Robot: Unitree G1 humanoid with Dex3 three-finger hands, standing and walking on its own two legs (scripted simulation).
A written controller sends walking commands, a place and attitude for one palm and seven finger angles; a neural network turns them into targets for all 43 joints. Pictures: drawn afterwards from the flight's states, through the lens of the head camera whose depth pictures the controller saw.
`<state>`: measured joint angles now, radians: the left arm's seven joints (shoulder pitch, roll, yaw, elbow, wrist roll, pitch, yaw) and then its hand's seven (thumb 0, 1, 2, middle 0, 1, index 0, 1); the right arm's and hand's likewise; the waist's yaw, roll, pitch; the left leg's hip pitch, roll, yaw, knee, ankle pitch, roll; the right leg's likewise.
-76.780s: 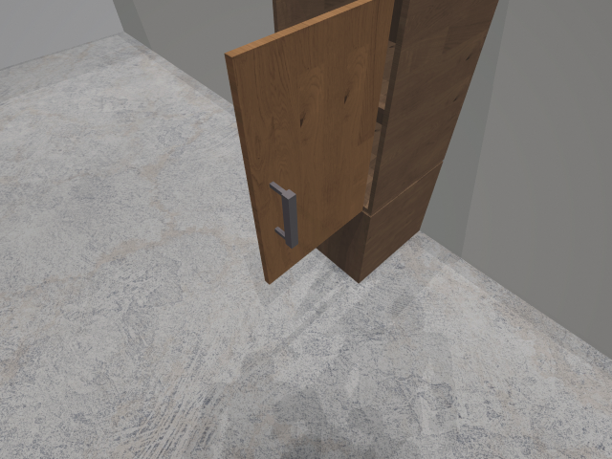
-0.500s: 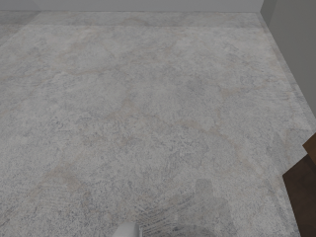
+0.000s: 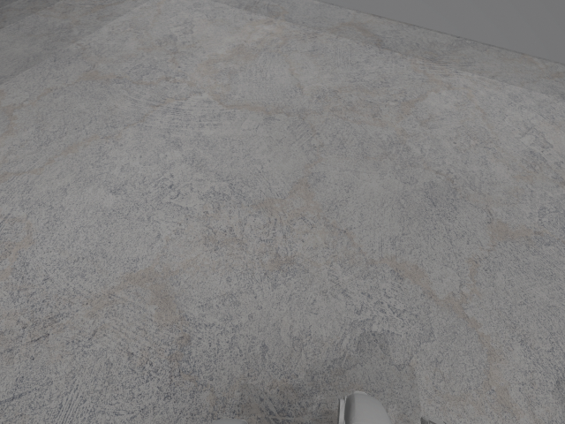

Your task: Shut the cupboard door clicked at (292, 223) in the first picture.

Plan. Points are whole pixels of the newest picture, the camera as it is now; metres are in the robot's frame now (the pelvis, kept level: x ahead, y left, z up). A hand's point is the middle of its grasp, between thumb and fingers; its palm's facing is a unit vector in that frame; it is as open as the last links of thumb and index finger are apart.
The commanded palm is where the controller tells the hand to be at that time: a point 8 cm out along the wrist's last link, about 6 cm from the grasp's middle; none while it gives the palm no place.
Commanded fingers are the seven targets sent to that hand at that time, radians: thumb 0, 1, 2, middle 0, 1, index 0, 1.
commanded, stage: turn to face it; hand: left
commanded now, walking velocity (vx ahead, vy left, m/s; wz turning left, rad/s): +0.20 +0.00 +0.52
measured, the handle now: out of the picture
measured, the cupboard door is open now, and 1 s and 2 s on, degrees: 13 13 13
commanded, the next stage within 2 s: none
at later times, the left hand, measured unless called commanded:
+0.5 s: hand (210, 374) +0.21 +0.14 -0.16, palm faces -0.05 -0.97 -0.22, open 7.2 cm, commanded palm none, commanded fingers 0.00 0.90 0.90 -0.20 -0.30 -0.20 -0.30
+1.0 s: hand (238, 294) +0.35 +0.11 -0.16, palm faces -0.40 -0.87 -0.28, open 7.4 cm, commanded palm none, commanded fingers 0.00 0.90 0.90 -0.20 -0.30 -0.20 -0.30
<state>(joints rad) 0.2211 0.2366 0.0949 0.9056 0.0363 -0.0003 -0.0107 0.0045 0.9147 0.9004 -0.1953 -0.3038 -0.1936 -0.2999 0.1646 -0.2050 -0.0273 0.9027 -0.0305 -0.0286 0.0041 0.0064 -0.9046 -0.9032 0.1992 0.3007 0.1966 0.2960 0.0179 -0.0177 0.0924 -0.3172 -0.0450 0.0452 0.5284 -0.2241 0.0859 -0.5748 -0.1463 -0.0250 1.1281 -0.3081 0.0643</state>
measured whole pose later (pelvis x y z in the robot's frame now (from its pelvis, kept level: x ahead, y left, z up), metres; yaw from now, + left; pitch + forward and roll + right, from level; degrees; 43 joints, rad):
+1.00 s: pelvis +0.15 -0.05 -0.01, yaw -26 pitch +0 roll -1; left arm 0.15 0.26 0.09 0.86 0.03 0.05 -0.04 0.00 0.91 0.90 -0.19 -0.30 -0.19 -0.30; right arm 0.22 -0.24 -0.05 0.91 -0.02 0.02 -0.02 0.01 -0.90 -0.90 0.20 0.30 0.20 0.30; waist 0.00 0.03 0.08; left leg -0.24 0.17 0.21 0.70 -0.42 -0.06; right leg -0.29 -0.02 -0.08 0.60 -0.30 -0.01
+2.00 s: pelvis +0.17 -0.07 +0.00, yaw -60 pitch +2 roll +0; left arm 0.18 0.21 0.06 0.88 0.03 0.05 -0.01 0.00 0.91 0.90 -0.20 -0.30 -0.20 -0.30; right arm 0.16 -0.25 -0.05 0.88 -0.01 0.05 -0.02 0.01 -0.91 -0.90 0.20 0.30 0.19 0.30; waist 0.00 0.01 0.08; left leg -0.45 0.06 0.03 0.88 -0.41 -0.09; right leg -0.27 0.04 0.06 0.52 -0.28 -0.03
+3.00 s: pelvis +0.17 -0.12 +0.01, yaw -92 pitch +1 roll -2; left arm 0.16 0.25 0.07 0.90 0.02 0.07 -0.02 0.00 0.91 0.90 -0.20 -0.30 -0.19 -0.30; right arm 0.24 -0.20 0.00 0.91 -0.04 0.01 -0.03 0.01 -0.90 -0.90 0.20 0.30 0.20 0.30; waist 0.00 0.00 0.07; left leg -0.25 0.11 0.10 0.51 -0.26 -0.02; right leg -0.41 0.01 -0.03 0.93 -0.49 0.03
